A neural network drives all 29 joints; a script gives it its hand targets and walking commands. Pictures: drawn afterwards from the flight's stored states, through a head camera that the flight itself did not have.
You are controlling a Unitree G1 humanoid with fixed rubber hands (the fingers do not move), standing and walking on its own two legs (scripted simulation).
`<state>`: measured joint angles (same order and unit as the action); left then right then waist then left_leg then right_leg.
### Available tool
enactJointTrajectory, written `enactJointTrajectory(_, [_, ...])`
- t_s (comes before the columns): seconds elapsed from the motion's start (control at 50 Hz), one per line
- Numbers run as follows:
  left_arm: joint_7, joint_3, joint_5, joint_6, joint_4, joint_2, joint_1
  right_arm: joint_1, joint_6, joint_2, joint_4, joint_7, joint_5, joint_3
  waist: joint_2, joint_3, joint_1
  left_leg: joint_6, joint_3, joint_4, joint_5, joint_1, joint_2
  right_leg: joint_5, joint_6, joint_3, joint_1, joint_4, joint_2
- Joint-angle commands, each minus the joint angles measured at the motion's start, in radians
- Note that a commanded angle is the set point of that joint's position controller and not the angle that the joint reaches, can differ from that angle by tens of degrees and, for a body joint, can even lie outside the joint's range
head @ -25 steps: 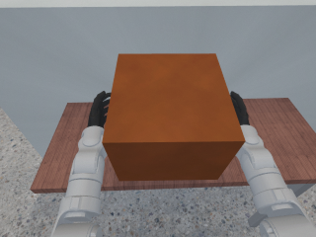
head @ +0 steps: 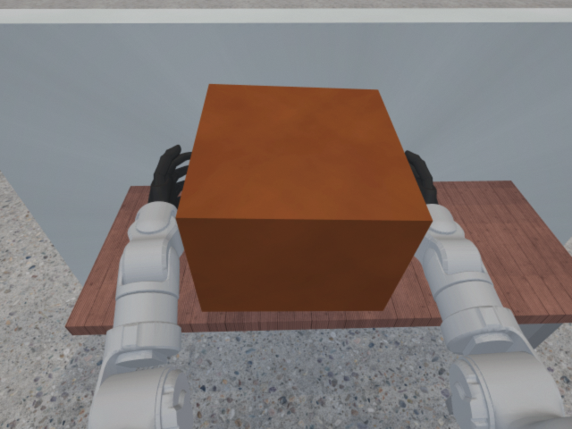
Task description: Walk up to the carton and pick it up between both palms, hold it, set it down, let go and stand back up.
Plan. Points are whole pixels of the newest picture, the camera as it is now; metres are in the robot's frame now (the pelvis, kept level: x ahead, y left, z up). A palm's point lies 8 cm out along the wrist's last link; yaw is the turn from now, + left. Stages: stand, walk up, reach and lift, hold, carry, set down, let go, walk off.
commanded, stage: reach and lift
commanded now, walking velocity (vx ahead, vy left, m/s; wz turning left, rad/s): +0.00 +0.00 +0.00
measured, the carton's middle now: (294, 195) +0.41 +0.00 +0.13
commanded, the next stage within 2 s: hold in 0.94 s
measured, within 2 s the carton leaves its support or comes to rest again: neither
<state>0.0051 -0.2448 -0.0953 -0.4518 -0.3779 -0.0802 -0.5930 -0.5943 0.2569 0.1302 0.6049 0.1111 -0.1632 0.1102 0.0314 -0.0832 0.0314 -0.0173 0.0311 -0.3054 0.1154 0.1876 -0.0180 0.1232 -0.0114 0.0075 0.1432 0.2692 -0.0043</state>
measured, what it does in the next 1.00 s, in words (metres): stands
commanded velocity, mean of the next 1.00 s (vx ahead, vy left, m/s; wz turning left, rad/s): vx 0.00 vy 0.00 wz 0.00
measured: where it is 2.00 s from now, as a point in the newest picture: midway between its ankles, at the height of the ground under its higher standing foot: outside the picture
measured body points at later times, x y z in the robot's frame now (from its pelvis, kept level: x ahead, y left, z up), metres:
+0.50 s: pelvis +0.01 +0.00 +0.00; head -0.02 +0.02 +0.45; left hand +0.39 +0.18 +0.17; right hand +0.39 -0.18 +0.16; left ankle +0.03 +0.13 -0.75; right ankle +0.01 -0.13 -0.75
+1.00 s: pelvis +0.01 +0.00 +0.00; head -0.04 +0.02 +0.45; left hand +0.39 +0.18 +0.19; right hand +0.39 -0.18 +0.18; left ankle +0.03 +0.13 -0.75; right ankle +0.01 -0.13 -0.75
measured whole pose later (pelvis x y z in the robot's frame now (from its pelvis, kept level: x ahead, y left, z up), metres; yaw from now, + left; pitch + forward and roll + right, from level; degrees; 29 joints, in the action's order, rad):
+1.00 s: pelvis +0.01 +0.00 +0.00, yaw +0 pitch -3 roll -1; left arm -0.01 -0.29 -0.15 -0.62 -0.24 -0.06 -0.60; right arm -0.67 0.39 0.17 0.57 0.13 -0.24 0.07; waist 0.03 -0.08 0.06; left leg -0.02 0.04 -0.31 0.14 0.13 -0.02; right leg 0.13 -0.01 0.01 0.07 0.25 0.00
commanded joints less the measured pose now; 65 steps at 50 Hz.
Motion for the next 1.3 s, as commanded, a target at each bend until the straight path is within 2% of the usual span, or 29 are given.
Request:
enactJointTrajectory(0.0, [-0.123,0.498,0.092,0.003,0.168,0.649,-0.596,-0.851,-0.058,-0.615,-0.380,-0.122,-0.078,-0.421,-0.018,-0.419,0.006,0.010,-0.030,0.010,-0.091,-0.201,0.060,-0.059,-0.009,0.023,-0.080,-0.037,0.058])
enactJointTrajectory(0.18, [-0.146,0.487,0.069,-0.024,0.252,0.624,-0.583,-0.794,-0.020,-0.589,-0.398,-0.103,-0.126,-0.431,-0.053,-0.411,0.034,-0.029,-0.022,-0.018,-0.225,-0.249,0.072,-0.208,-0.019,0.032,-0.137,-0.020,0.071])
enactJointTrajectory(0.38, [-0.149,0.525,0.083,-0.063,0.359,0.604,-0.556,-0.772,0.017,-0.564,-0.505,-0.092,-0.166,-0.468,-0.056,-0.408,0.038,-0.044,-0.017,-0.036,-0.296,-0.269,0.071,-0.277,-0.017,0.036,-0.150,-0.012,0.080])
enactJointTrajectory(0.54, [-0.152,0.518,0.088,-0.088,0.362,0.594,-0.567,-0.793,0.042,-0.560,-0.524,-0.091,-0.169,-0.470,-0.039,-0.414,0.031,-0.031,-0.021,-0.024,-0.246,-0.254,0.069,-0.258,-0.020,0.031,-0.149,-0.017,0.075])
enactJointTrajectory(0.86, [-0.163,0.463,0.071,-0.109,0.278,0.593,-0.648,-0.871,0.059,-0.572,-0.422,-0.098,-0.155,-0.417,-0.040,-0.393,0.033,-0.016,-0.027,0.001,-0.158,-0.231,0.068,-0.166,-0.018,0.030,-0.132,-0.031,0.068])
enactJointTrajectory(0.94, [-0.156,0.473,0.077,-0.114,0.296,0.601,-0.657,-0.889,0.059,-0.570,-0.427,-0.101,-0.173,-0.424,-0.051,-0.415,0.029,-0.021,-0.023,-0.009,-0.192,-0.249,0.064,-0.170,-0.014,0.032,-0.129,-0.028,0.074])
enactJointTrajectory(1.04, [-0.140,0.504,0.102,-0.156,0.407,0.578,-0.614,-0.870,0.091,-0.552,-0.527,-0.082,-0.246,-0.486,-0.043,-0.451,0.023,-0.022,-0.023,-0.043,-0.315,-0.267,0.066,-0.242,-0.013,0.021,-0.158,-0.018,0.084])
enactJointTrajectory(1.16, [-0.161,0.476,0.077,-0.212,0.406,0.553,-0.621,-0.861,0.141,-0.531,-0.487,-0.086,-0.221,-0.430,-0.045,-0.352,0.033,-0.011,-0.033,0.010,-0.156,-0.209,0.061,-0.099,-0.007,0.016,-0.130,-0.047,0.067])
enactJointTrajectory(1.28, [-0.167,0.478,0.081,-0.211,0.398,0.560,-0.652,-0.878,0.151,-0.544,-0.483,-0.095,-0.213,-0.417,-0.057,-0.383,0.038,-0.016,-0.030,0.006,-0.152,-0.211,0.063,-0.128,-0.007,0.018,-0.139,-0.040,0.067])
